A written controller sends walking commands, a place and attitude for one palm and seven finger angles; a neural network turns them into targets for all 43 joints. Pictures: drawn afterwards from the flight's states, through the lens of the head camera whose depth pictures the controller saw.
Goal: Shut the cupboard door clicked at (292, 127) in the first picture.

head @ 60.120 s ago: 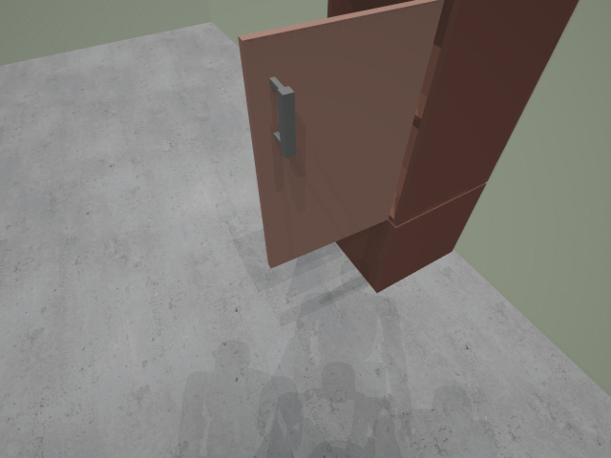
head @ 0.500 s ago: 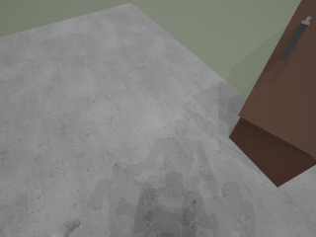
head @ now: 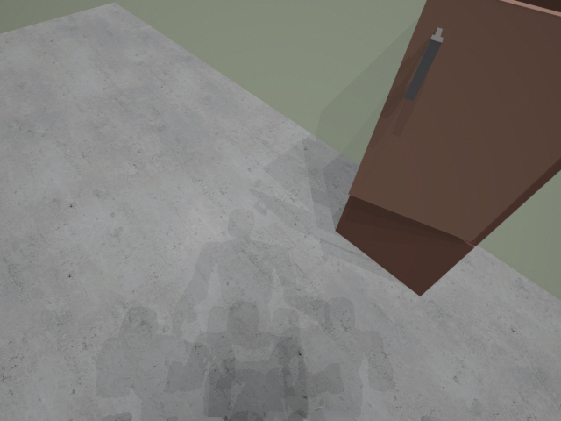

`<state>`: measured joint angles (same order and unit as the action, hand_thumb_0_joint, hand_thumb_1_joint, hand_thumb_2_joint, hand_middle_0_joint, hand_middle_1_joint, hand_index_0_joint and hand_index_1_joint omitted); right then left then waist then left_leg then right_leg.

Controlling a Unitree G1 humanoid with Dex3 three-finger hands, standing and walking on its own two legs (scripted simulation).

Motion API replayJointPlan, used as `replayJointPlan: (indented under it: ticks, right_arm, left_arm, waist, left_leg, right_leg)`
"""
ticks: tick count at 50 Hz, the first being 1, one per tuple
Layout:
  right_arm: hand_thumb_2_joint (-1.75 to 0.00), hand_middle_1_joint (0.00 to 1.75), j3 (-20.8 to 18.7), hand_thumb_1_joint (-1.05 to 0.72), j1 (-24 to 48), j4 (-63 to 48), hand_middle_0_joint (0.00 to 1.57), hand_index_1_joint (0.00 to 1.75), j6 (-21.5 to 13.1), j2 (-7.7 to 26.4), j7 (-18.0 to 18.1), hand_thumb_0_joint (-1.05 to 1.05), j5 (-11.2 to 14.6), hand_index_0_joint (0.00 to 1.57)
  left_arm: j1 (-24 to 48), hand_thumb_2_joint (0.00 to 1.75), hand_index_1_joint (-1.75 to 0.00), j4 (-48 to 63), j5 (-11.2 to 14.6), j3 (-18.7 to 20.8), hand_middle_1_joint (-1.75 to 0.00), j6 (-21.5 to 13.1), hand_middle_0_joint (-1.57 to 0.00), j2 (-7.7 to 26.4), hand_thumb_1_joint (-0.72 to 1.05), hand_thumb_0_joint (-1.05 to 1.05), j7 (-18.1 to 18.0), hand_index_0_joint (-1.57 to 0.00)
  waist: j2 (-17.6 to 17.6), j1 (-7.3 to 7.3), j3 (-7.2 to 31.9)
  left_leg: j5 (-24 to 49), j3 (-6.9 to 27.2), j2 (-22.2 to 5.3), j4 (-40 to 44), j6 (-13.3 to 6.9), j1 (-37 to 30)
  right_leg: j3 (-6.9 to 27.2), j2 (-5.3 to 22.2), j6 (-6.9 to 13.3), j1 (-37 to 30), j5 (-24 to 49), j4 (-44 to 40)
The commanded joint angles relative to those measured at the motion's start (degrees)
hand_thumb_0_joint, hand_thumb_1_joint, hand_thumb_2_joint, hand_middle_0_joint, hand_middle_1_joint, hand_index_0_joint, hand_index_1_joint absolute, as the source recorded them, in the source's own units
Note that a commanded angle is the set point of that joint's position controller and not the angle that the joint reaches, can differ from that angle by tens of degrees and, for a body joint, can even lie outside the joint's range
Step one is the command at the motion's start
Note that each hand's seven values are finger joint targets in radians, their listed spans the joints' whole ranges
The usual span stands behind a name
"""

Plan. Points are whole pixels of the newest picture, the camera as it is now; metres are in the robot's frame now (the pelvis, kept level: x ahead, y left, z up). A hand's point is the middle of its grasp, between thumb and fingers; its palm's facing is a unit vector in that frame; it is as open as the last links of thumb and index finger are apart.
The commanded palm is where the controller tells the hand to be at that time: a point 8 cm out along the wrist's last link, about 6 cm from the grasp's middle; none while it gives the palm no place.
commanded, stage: turn to face it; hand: left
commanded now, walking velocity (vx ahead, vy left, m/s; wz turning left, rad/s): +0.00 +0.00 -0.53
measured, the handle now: (424, 64) +0.74 -0.22 +0.13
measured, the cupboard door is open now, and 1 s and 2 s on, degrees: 19 19 19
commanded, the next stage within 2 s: take the last steps up to it in 0.46 s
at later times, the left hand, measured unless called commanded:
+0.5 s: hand (192, 418) +0.14 +0.14 -0.15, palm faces -0.23 -0.94 -0.24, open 7.4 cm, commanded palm none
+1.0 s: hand (214, 360) +0.22 +0.12 -0.16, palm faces -0.39 -0.90 -0.18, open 7.4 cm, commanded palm none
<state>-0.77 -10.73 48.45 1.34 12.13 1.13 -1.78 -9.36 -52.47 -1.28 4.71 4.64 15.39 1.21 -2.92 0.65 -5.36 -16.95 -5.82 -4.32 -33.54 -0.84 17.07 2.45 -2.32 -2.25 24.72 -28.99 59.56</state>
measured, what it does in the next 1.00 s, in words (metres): walks ahead, turning right: right foot, then left foot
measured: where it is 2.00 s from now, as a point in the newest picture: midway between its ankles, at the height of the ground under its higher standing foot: (328, 411)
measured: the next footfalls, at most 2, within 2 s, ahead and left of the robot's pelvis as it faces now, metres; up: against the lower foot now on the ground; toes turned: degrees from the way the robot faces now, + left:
right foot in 0.28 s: +0.01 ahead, -0.14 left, +0.00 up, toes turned -12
left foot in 0.66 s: +0.11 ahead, +0.08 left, +0.00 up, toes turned -11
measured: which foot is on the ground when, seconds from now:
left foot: down 0.00-0.28, up 0.30-0.64, down 0.66-1.00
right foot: up 0.00-0.26, down 0.28-0.66, up 0.68-1.00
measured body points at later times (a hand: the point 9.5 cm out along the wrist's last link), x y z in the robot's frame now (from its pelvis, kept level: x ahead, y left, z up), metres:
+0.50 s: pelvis +0.01 -0.03 +0.01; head +0.05 -0.06 +0.45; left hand +0.15 +0.18 -0.13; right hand +0.00 -0.30 -0.15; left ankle +0.03 +0.11 -0.67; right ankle -0.03 -0.13 -0.73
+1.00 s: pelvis +0.09 -0.05 +0.01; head +0.13 -0.04 +0.46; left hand +0.24 +0.16 -0.14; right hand -0.04 -0.26 -0.12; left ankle +0.07 +0.09 -0.73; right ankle +0.06 -0.21 -0.68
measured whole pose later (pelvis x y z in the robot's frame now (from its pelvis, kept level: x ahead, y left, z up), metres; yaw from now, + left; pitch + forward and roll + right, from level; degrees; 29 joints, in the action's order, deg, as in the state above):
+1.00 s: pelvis +0.09 -0.05 +0.01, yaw -21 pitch +2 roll -2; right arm -2.1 -23.1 57.7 -1.4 10.4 1.2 -2.3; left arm -10.6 -57.2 -2.0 4.1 3.2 14.3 3.0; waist -1.3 -2.5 -2.7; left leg -15.9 -8.8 -5.9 -19.7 1.6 4.9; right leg -1.0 3.7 -2.1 29.3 -14.2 50.3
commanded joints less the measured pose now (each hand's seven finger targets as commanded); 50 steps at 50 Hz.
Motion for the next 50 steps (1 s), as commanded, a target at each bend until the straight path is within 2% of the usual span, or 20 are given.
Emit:
replayJointPlan:
  ticks: [1,8,11,12,13,14,15,17,20,27,28,30,31,32,33,34,37,39,46,50]
  right_arm:
    - [-0.90,0.30,-3.31,-0.90,-2.46,-3.55,0.20,0.30,-1.24,11.61,1.49,0.00,-0.21,0.20]
    - [-0.90,0.30,-4.51,-0.90,-6.43,-0.61,0.20,0.30,-0.91,12.83,0.79,0.00,-0.06,0.20]
    - [-0.90,0.30,-4.74,-0.90,-4.64,-0.33,0.20,0.30,-0.57,12.98,0.30,0.00,0.37,0.20]
    - [-0.90,0.30,-4.77,-0.90,-3.47,-0.45,0.20,0.30,-0.48,12.36,0.07,0.00,0.78,0.20]
    - [-0.90,0.30,-4.21,-0.90,-3.19,-1.44,0.20,0.30,-0.36,8.61,-0.24,0.00,1.38,0.20]
    - [-0.90,0.30,-3.15,-0.90,0.19,-3.69,0.20,0.30,-0.06,5.71,-0.35,0.00,1.06,0.20]
    - [-0.90,0.30,-3.14,-0.90,0.70,-3.18,0.20,0.30,0.88,7.18,0.06,0.00,1.19,0.20]
    - [-0.90,0.30,-3.46,-0.90,-1.03,-0.61,0.20,0.30,1.18,6.89,0.10,0.00,0.91,0.20]
    - [-0.90,0.30,-3.13,-0.90,-2.90,1.64,0.20,0.30,0.78,6.64,-0.34,0.00,0.74,0.20]
    - [-0.90,0.30,-2.64,-0.90,-0.73,1.77,0.20,0.30,0.36,4.70,0.12,0.00,1.17,0.20]
    - [-0.90,0.30,-2.47,-0.90,-2.28,2.30,0.20,0.30,0.16,4.49,0.24,0.00,1.18,0.20]
    - [-0.90,0.30,-2.36,-0.90,-6.83,3.69,0.20,0.30,-0.45,4.43,0.47,0.00,0.85,0.20]
    - [-0.90,0.30,-2.39,-0.90,-9.71,4.67,0.20,0.30,-1.16,5.45,0.48,0.00,0.60,0.20]
    - [-0.90,0.30,-3.09,-0.90,-12.20,5.39,0.20,0.30,-1.93,9.57,0.66,0.00,0.02,0.20]
    - [-0.90,0.30,-4.55,-0.90,-14.66,5.36,0.20,0.30,-1.96,15.44,0.90,0.00,-0.96,0.20]
    - [-0.90,0.30,-4.74,-0.90,-15.89,4.96,0.20,0.30,-1.74,16.43,1.02,0.00,-0.73,0.20]
    - [-0.90,0.30,-3.35,-0.90,-8.58,3.09,0.20,0.30,-2.50,11.20,1.38,0.00,-0.73,0.20]
    - [-0.90,0.30,-2.79,-0.90,-8.58,3.15,0.20,0.30,-3.33,9.49,1.45,0.00,-0.46,0.20]
    - [-0.90,0.30,-3.85,-0.90,-16.16,6.59,0.20,0.30,-4.11,9.10,1.18,0.00,-0.32,0.20]
    - [-0.90,0.30,-4.31,-0.90,-15.76,7.72,0.20,0.30,-3.79,10.00,0.60,0.00,-0.64,0.20]
  left_arm:
    - [1.52,0.90,-0.30,5.18,0.08,1.16,-0.30,-1.14,-0.20,3.54,0.90,0.00,1.10,-0.20]
    - [4.18,0.90,-0.30,5.71,0.22,-0.13,-0.30,-1.69,-0.20,1.40,0.90,0.00,1.00,-0.20]
    - [-0.22,0.90,-0.30,4.19,0.23,-0.13,-0.30,-2.35,-0.20,2.31,0.90,0.00,0.54,-0.20]
    - [-4.00,0.90,-0.30,2.97,0.06,0.29,-0.30,-2.77,-0.20,4.11,0.90,0.00,0.27,-0.20]
    - [-6.62,0.90,-0.30,2.00,-0.57,1.08,-0.30,-3.55,-0.20,9.28,0.90,0.00,-0.41,-0.20]
    - [-8.34,0.90,-0.30,1.08,-0.41,1.87,-0.30,-3.92,-0.20,13.27,0.90,0.00,-1.14,-0.20]
    - [-8.60,0.90,-0.30,0.99,0.10,1.56,-0.30,-3.74,-0.20,13.08,0.90,0.00,-1.66,-0.20]
    - [-1.99,0.90,-0.30,2.14,-0.06,1.18,-0.30,-3.88,-0.20,9.02,0.90,0.00,-2.38,-0.20]
    - [-0.05,0.90,-0.30,2.71,0.21,0.15,-0.30,-4.41,-0.20,6.51,0.90,0.00,-2.45,-0.20]
    - [-2.73,0.90,-0.30,0.79,-0.32,0.92,-0.30,-4.13,-0.20,7.52,0.90,0.00,-2.45,-0.20]
    - [-2.05,0.90,-0.30,0.51,-0.32,0.92,-0.30,-4.11,-0.20,7.37,0.90,0.00,-2.47,-0.20]
    - [-0.76,0.90,-0.30,0.34,0.18,0.82,-0.30,-3.85,-0.20,6.52,0.90,0.00,-2.20,-0.20]
    - [0.12,0.90,-0.30,0.44,0.44,0.56,-0.30,-3.64,-0.20,5.41,0.90,0.00,-1.86,-0.20]
    - [-0.85,0.90,-0.30,0.77,0.69,-0.02,-0.30,-3.39,-0.20,2.24,0.90,0.00,-1.42,-0.20]
    - [-1.81,0.90,-0.30,2.00,0.67,-0.49,-0.30,-3.18,-0.20,-0.66,0.90,0.00,-0.85,-0.20]
    - [2.34,0.90,-0.30,3.62,-0.17,-0.28,-0.30,-3.13,-0.20,2.05,0.90,0.00,-0.45,-0.20]
    - [1.43,0.90,-0.30,1.68,-0.92,0.92,-0.30,-2.97,-0.20,2.77,0.90,0.00,1.10,-0.20]
    - [-0.21,0.90,-0.30,0.60,-0.74,0.62,-0.30,-3.12,-0.20,1.63,0.90,0.00,1.79,-0.20]
    - [4.28,0.90,-0.30,1.25,-0.62,-0.51,-0.30,-3.26,-0.20,-0.34,0.90,0.00,2.18,-0.20]
    - [6.76,0.90,-0.30,1.17,-0.33,-1.11,-0.30,-4.09,-0.20,-0.76,0.90,0.00,2.30,-0.20]
  waist:
    - [13.48,-1.15,5.76]
    - [14.97,-3.32,9.30]
    - [13.33,-0.87,10.05]
    - [9.86,1.10,11.03]
    - [-4.50,2.21,11.35]
    - [-14.65,3.47,8.37]
    - [-9.63,3.45,7.82]
    - [-11.73,-0.04,4.63]
    - [-7.04,-1.69,7.01]
    - [-5.06,-0.04,7.19]
    - [-5.09,-0.89,7.55]
    - [-5.20,-2.93,7.96]
    - [-3.66,-4.22,8.14]
    - [7.70,-4.94,7.97]
    - [22.51,-5.75,6.38]
    - [16.71,-7.12,3.41]
    - [13.22,-2.84,-1.82]
    - [11.53,-2.04,-0.55]
    - [11.09,-4.46,1.56]
    - [13.51,-4.95,1.03]
  left_leg:
    - [23.72,8.18,-14.20,14.04,-5.78,-9.52]
    - [29.26,4.01,-15.74,9.69,-6.72,-13.47]
    - [25.24,1.25,-14.91,4.65,-3.86,-8.82]
    - [19.23,-0.86,-12.71,-0.32,-1.22,-5.24]
    - [3.24,-4.74,-6.70,-9.93,2.51,5.27]
    - [-20.16,-3.37,0.04,-21.59,4.43,15.98]
    - [-18.89,3.91,-0.79,-28.74,3.85,16.00]
    - [-12.11,6.19,-1.49,-33.24,4.12,19.37]
    - [-6.23,5.30,-1.34,-30.30,5.15,15.59]
    - [-7.65,3.47,1.34,-12.32,4.98,8.50]
    - [-5.98,3.31,1.75,-8.40,4.81,6.57]
    - [1.97,2.13,2.39,1.67,4.55,-2.37]
    - [4.75,2.38,1.97,7.89,4.10,-9.04]
    - [-1.59,12.58,-5.53,14.26,1.51,-15.52]
    - [-11.55,30.60,-19.50,20.84,-4.27,-17.69]
    - [-18.40,35.41,-23.88,24.18,-7.93,-11.76]
    - [-16.52,24.15,-17.19,26.30,-4.81,-3.61]
    - [-7.49,16.11,-14.04,25.04,-4.03,-5.53]
    - [5.81,7.99,-15.00,23.22,-6.09,-15.73]
    - [10.45,4.28,-14.94,20.31,-5.86,-14.33]
  right_leg:
    - [-2.31,3.42,-1.32,5.73,2.20,5.08]
    - [-6.78,2.61,-0.40,-1.82,2.34,-14.40]
    - [-8.18,1.69,1.05,-12.15,13.43,-28.96]
    - [-5.66,3.43,1.90,-18.21,20.46,-36.02]
    - [8.03,14.23,5.35,-25.77,30.87,-41.07]
    - [20.07,24.15,12.02,-25.38,46.70,-40.98]
    - [18.87,25.00,15.34,-20.94,42.98,-41.40]
    - [15.67,19.46,13.80,-19.39,35.36,-42.32]
    - [6.86,15.15,11.65,-20.12,45.43,-39.01]
    - [10.77,15.87,13.56,-19.14,42.59,-38.17]
    - [10.72,15.32,13.05,-19.06,42.19,-37.35]
    - [10.15,12.68,10.34,-14.33,29.18,-36.33]
    - [8.49,10.10,8.32,-9.56,19.06,-34.48]
    - [5.17,4.70,5.90,-0.50,5.50,-26.97]
    - [-3.80,-2.00,2.85,9.68,-6.90,-12.96]
    - [-0.42,1.23,3.51,10.47,-6.13,-3.37]
    - [0.71,4.55,2.43,11.00,5.98,6.81]
    - [-0.60,4.66,1.59,10.13,11.04,6.51]
    - [-2.95,6.75,-0.03,13.81,15.39,-5.43]
    - [-6.25,5.93,0.75,6.45,13.60,-19.09]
